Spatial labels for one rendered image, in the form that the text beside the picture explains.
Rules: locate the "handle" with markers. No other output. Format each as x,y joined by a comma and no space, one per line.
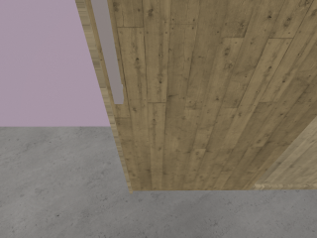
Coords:
105,33

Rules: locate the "wardrobe door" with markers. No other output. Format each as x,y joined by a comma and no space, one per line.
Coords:
298,163
214,90

